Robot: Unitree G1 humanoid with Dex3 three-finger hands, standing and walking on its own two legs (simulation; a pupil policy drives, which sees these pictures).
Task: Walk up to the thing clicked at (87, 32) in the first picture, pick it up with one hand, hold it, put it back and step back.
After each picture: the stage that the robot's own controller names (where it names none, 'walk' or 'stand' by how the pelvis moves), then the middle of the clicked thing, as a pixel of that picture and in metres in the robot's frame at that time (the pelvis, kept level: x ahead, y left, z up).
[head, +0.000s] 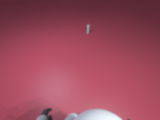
stand; (88, 29) +2.40 +0.19 -0.66
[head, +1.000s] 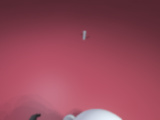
walk; (84, 35) +2.26 +0.21 -0.65
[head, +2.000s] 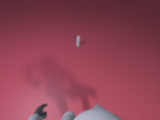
walk; (78, 41) +1.62 +0.25 -0.65
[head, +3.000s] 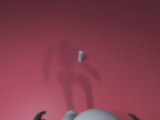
walk; (80, 56) +1.17 +0.18 -0.65
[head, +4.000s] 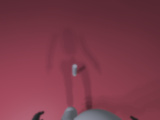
walk; (74, 70) +0.76 +0.20 -0.64
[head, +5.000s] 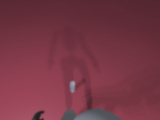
walk; (72, 87) +0.50 +0.18 -0.65
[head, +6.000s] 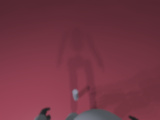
stand; (75, 95) +0.41 +0.19 -0.65
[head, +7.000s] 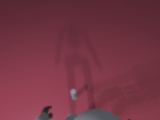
stand; (73, 94) +0.39 +0.20 -0.66
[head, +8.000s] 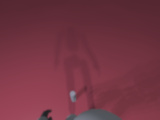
stand; (73, 96) +0.39 +0.21 -0.66
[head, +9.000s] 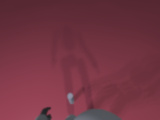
stand; (71, 98) +0.34 +0.23 -0.65
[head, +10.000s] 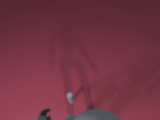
stand; (70, 98) +0.36 +0.24 -0.65
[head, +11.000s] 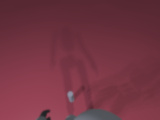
stand; (71, 97) +0.38 +0.23 -0.66
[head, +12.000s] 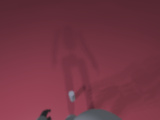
stand; (72, 96) +0.38 +0.21 -0.66
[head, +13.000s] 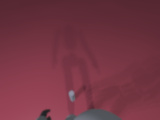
stand; (72, 96) +0.38 +0.21 -0.66
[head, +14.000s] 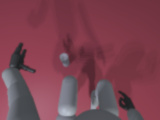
go down; (65, 60) +0.45 +0.22 -0.34
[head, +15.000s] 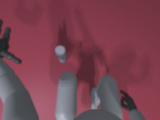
go down; (61, 55) +0.46 +0.24 -0.26
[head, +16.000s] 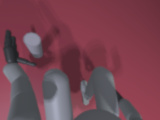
close in; (35, 48) +0.45 +0.29 -0.16
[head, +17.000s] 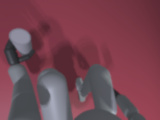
close; (24, 46) +0.44 +0.30 -0.16
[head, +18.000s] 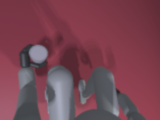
lift; (39, 57) +0.36 +0.27 -0.16
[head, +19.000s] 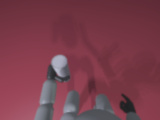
lift; (63, 71) +0.32 +0.18 +0.04
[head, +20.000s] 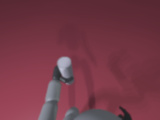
hold; (67, 73) +0.32 +0.16 +0.06
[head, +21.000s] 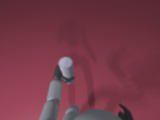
hold; (68, 72) +0.32 +0.16 +0.04
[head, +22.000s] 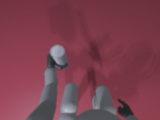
crouch; (61, 59) +0.41 +0.20 -0.03
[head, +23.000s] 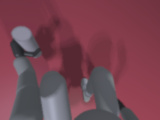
lower; (30, 45) +0.46 +0.29 -0.15
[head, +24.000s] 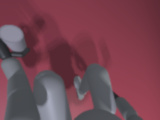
lower; (17, 44) +0.45 +0.31 -0.17
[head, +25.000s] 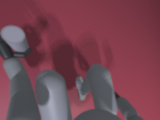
lower; (20, 45) +0.44 +0.31 -0.16
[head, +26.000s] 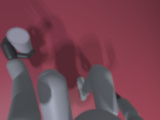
lower; (24, 46) +0.43 +0.31 -0.16
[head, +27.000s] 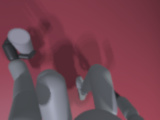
rest; (25, 47) +0.43 +0.29 -0.17
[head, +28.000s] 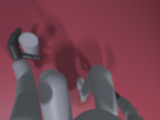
withdraw; (31, 48) +0.43 +0.28 -0.17
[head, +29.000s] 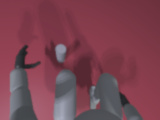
walk; (60, 55) +0.45 +0.24 -0.22
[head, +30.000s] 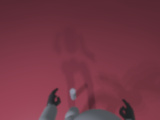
stand; (73, 94) +0.38 +0.17 -0.58
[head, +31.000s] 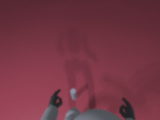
stand; (73, 94) +0.39 +0.19 -0.60
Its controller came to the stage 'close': yes
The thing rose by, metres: 0.69
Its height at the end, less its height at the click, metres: +0.00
